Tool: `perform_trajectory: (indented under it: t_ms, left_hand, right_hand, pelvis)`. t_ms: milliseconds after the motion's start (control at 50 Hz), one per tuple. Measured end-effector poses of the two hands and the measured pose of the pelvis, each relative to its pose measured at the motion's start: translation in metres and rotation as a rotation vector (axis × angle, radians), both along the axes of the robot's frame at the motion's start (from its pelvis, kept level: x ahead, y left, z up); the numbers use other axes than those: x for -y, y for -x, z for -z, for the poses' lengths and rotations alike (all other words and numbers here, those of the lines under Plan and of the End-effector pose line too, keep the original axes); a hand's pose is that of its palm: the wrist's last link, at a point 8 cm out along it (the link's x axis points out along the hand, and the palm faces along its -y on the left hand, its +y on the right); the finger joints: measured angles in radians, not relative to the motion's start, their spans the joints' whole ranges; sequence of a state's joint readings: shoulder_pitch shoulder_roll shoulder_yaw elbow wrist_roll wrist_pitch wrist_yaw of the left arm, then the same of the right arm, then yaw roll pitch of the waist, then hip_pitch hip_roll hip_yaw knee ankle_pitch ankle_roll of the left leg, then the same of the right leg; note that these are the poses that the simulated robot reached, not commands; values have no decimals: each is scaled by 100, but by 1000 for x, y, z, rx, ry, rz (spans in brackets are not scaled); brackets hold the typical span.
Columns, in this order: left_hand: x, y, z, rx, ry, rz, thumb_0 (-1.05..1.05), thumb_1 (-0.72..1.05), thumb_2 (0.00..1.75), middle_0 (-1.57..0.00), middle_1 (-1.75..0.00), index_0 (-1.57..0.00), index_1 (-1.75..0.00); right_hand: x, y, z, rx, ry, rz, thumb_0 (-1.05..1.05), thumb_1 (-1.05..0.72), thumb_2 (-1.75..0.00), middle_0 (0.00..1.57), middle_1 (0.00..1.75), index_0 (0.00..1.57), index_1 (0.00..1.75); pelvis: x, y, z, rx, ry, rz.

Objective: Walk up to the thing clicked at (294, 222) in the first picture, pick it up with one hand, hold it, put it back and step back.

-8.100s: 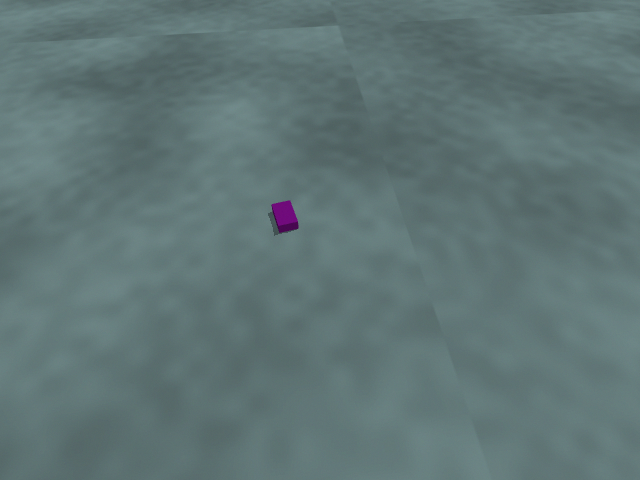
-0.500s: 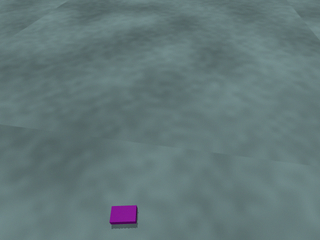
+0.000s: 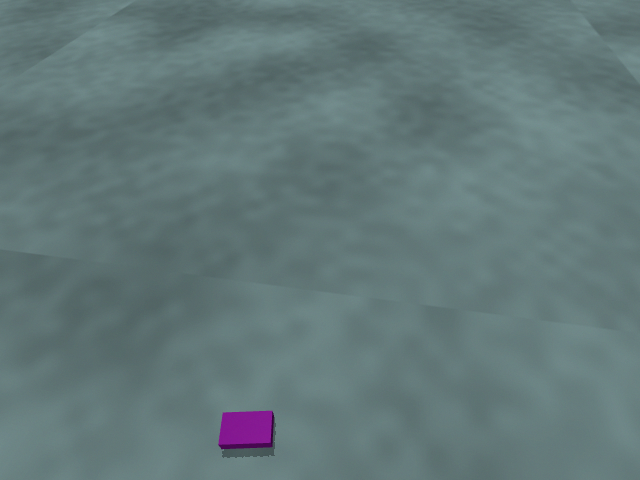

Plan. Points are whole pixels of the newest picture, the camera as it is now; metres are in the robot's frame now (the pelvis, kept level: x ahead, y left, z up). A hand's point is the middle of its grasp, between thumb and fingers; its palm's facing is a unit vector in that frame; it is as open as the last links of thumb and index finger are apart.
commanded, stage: stand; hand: left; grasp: from above
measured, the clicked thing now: (247, 429) +0.42 +0.27 -0.76
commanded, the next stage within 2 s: rise first in 0.74 s
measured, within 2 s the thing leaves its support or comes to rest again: neither
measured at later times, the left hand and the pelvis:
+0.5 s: hand out of the picture +0.07 +0.26 -0.16, palm faces -0.02 -0.94 -0.35, open 7.4 cm; pelvis +0.00 +0.00 +0.00, yaw +0 degrees
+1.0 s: hand out of the picture +0.12 +0.25 -0.16, palm faces +0.03 -0.95 -0.32, open 8.1 cm; pelvis -0.01 +0.00 -0.01, yaw +0 degrees
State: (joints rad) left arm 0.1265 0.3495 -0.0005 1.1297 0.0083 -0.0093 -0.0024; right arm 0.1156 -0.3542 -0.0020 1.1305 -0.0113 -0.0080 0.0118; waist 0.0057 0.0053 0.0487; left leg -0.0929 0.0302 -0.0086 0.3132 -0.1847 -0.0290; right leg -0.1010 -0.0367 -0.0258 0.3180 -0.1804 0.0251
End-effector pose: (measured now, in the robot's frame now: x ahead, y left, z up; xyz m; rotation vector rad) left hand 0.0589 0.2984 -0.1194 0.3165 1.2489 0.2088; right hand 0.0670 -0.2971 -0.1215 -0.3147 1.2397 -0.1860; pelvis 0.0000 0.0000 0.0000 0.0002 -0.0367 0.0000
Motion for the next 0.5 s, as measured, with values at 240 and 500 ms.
perform_trajectory:
  t_ms: [240,500]
  left_hand:
    - [0,-1,0,-5,0,0,1,90,90,-20,-30,-21,-30]
    - [0,-4,-1,4,-3,1,1,90,90,-20,-30,-21,-30]
  right_hand:
    - [-1,0,1,-4,1,-1,1,-90,-90,20,30,20,30]
    - [-1,-3,1,4,-2,-2,1,-90,-90,20,30,20,30]
  pelvis:
    - [-1,-1,0,-2,-1,2]
    - [0,-2,0,-1,0,1]
